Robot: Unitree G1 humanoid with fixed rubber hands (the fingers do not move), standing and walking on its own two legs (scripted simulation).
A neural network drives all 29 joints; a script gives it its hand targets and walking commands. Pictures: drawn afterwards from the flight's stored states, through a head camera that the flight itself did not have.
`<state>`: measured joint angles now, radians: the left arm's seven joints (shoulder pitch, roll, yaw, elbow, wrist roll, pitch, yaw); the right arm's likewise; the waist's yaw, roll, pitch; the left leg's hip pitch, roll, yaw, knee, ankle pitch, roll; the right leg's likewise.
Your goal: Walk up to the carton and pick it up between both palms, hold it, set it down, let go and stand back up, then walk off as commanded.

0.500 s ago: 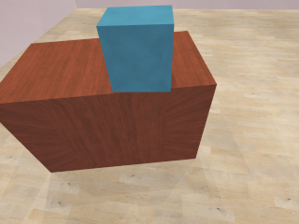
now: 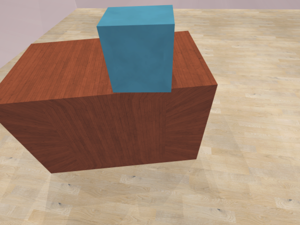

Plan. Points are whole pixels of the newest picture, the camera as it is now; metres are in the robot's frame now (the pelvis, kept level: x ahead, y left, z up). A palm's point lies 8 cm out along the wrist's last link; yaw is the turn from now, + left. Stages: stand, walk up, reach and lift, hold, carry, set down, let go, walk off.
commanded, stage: stand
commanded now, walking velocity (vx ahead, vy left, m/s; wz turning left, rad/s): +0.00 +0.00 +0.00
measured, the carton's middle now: (140, 51) +0.77 +0.06 +0.08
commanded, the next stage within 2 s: none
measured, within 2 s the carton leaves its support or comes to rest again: neither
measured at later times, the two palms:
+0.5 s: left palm out of the picture +0.08 +0.31 -0.10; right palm out of the picture +0.08 -0.29 -0.11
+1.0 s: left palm out of the picture +0.08 +0.31 -0.10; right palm out of the picture +0.08 -0.29 -0.11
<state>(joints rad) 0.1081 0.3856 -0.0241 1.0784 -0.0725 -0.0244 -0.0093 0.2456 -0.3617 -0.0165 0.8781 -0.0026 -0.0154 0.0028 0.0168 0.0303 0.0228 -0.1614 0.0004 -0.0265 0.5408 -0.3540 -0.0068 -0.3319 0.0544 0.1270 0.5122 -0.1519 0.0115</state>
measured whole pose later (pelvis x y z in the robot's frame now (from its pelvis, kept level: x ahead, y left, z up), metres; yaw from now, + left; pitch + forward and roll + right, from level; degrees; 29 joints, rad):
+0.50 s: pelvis +0.00 +0.00 +0.00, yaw +0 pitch -2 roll +0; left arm 0.11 0.38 -0.02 1.08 -0.07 -0.02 -0.01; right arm 0.25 -0.36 -0.02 0.88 0.00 -0.01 0.00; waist 0.02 0.03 0.02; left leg -0.16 0.00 -0.03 0.54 -0.35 -0.01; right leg -0.33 0.05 0.13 0.51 -0.15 0.01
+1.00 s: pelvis +0.00 +0.00 +0.00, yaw +0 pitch -2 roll +0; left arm 0.11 0.38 -0.02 1.08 -0.07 -0.03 -0.01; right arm 0.25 -0.36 -0.02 0.88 0.00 -0.01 0.00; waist 0.02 0.03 0.02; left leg -0.16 0.00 -0.03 0.54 -0.35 -0.01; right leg -0.33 0.05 0.13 0.51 -0.15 0.01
